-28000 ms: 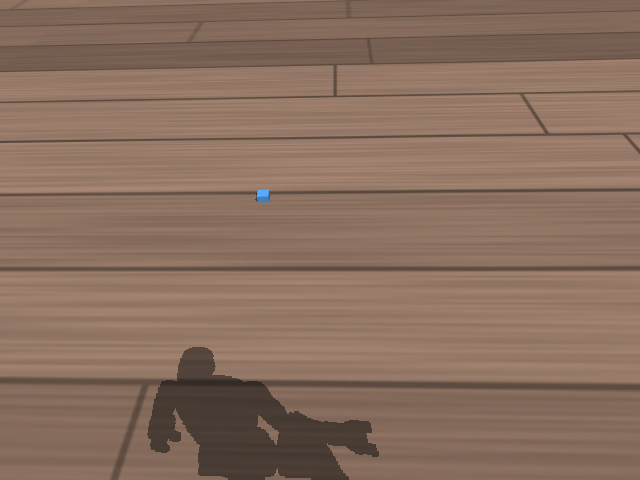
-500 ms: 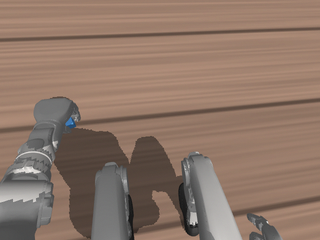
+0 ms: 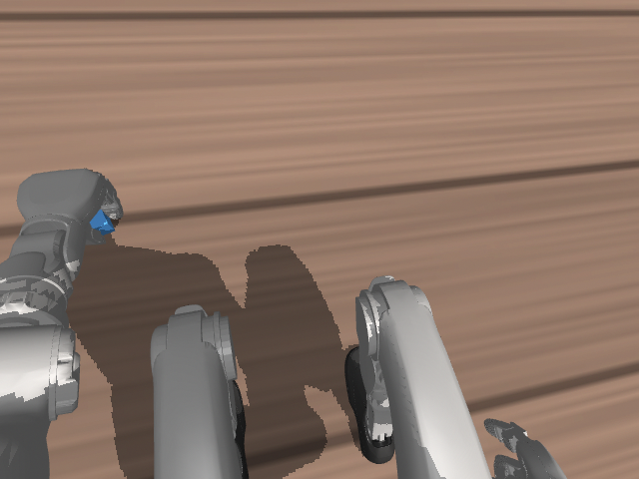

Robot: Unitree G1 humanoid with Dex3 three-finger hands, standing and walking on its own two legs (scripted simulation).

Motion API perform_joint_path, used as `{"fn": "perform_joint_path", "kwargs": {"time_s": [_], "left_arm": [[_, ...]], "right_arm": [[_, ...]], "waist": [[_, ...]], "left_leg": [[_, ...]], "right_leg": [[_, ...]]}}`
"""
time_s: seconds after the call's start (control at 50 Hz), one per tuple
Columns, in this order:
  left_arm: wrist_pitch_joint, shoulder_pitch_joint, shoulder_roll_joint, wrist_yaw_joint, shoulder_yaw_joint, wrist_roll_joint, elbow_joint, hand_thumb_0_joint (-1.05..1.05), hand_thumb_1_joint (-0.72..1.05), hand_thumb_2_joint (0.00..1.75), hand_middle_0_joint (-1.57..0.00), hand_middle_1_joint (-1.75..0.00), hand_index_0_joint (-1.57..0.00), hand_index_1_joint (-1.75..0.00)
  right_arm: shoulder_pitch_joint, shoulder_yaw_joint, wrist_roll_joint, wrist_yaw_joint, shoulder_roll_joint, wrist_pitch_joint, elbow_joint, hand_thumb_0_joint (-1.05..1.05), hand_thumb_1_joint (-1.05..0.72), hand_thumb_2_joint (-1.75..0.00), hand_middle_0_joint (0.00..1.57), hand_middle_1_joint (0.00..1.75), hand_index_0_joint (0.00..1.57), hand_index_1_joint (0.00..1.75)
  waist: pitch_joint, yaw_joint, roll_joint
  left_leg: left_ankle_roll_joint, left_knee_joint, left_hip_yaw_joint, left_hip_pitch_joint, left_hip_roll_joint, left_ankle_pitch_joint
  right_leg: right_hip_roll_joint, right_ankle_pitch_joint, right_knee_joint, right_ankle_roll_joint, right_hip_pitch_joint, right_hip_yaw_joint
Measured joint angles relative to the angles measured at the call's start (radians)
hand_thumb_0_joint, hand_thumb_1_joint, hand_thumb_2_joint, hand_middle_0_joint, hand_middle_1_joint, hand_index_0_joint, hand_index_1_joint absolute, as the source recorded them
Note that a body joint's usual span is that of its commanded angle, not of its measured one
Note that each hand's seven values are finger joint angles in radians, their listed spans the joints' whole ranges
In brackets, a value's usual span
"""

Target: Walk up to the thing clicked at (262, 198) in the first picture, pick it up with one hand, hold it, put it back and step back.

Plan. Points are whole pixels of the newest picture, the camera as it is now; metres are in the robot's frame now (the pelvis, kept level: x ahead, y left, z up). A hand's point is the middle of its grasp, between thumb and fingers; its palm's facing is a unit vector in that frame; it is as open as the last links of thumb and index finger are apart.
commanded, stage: crouch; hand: left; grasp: from above
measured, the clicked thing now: (84, 219) +0.47 +0.30 -0.18
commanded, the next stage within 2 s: lower in 0.44 s
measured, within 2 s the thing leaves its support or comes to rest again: rests again in 1.86 s
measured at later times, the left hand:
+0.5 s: hand (95, 230) +0.45 +0.29 -0.20, palm faces -0.46 -0.04 -0.89, open 5.3 cm
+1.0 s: hand (109, 239) +0.45 +0.29 -0.26, palm faces -0.46 -0.07 -0.88, open 5.3 cm
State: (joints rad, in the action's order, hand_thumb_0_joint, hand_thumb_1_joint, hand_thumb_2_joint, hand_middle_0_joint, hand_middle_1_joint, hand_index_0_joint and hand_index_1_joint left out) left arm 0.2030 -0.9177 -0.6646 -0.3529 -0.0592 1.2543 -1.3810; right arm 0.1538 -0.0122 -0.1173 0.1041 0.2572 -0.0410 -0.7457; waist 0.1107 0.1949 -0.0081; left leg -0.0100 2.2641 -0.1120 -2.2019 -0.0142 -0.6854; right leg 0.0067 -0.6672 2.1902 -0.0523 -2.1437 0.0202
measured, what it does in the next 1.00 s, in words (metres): lowers itself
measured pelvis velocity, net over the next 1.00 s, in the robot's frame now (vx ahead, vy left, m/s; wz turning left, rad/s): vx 0.00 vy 0.00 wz -0.06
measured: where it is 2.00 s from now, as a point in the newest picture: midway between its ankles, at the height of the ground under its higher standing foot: (302, 440)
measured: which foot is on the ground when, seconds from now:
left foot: down 0.00-1.00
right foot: down 0.00-1.00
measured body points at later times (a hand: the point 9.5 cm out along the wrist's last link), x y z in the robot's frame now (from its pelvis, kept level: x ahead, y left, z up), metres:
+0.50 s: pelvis +0.00 +0.00 -0.04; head +0.23 +0.06 +0.34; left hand +0.47 +0.29 -0.15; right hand +0.05 -0.27 -0.15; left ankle +0.08 +0.13 -0.34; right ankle +0.10 -0.14 -0.34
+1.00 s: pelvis +0.00 +0.00 -0.06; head +0.25 +0.08 +0.30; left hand +0.47 +0.29 -0.20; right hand +0.05 -0.28 -0.15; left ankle +0.08 +0.13 -0.34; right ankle +0.10 -0.14 -0.34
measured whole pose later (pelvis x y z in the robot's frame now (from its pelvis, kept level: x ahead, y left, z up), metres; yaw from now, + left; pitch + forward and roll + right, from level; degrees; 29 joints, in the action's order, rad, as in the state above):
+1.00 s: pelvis +0.00 +0.00 -0.06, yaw -3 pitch +33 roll -9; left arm 0.28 -0.97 -0.81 -0.50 -0.13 1.35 -1.58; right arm 0.13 0.10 -0.20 0.15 0.27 -0.08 -0.75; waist 0.01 0.27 0.05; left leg -0.02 2.48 -0.18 -2.36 0.00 -0.71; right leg -0.01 -0.67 2.37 -0.06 -2.28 0.06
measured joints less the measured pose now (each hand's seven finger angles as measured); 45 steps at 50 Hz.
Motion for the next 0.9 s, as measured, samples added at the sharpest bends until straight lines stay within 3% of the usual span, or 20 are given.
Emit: {"fn": "perform_joint_path", "kwargs": {"time_s": [0.3, 0.7, 0.9], "left_arm": [[0.04, -0.04, -0.052, -0.036, -0.024, 0.037, -0.087, -0.09, 0.49, 0.05, -0.93, -0.16, -1.23, -0.17], [0.048, -0.054, -0.092, -0.058, -0.026, 0.041, -0.133, -0.09, 0.48, 0.06, -0.95, -0.14, -1.25, -0.16], [0.08, -0.053, -0.13, -0.116, -0.057, 0.083, -0.182, -0.09, 0.47, 0.07, -0.95, -0.13, -1.25, -0.15]], "right_arm": [[0.008, 0.04, -0.023, 0.018, -0.001, -0.006, -0.015, 0.0, -0.91, -0.89, 0.2, 0.3, 0.2, 0.29], [-0.01, 0.071, -0.035, 0.032, 0.012, -0.015, -0.004, 0.0, -0.91, -0.89, 0.2, 0.3, 0.2, 0.29], [-0.019, 0.095, -0.065, 0.04, 0.019, -0.026, -0.002, 0.0, -0.91, -0.89, 0.2, 0.3, 0.2, 0.3]], "waist": [[-0.04, 0.027, 0.011], [-0.065, 0.04, 0.028], [-0.091, 0.061, 0.05]], "left_leg": [[-0.002, 0.099, -0.016, -0.081, 0.006, 0.008], [-0.004, 0.152, -0.037, -0.115, 0.01, -0.011], [-0.009, 0.196, -0.056, -0.141, 0.013, -0.016]], "right_leg": [[-0.008, 0.009, 0.092, 0.002, -0.075, 0.004], [-0.012, -0.005, 0.131, -0.005, -0.101, 0.018], [-0.017, -0.006, 0.164, -0.005, -0.121, 0.03]]}}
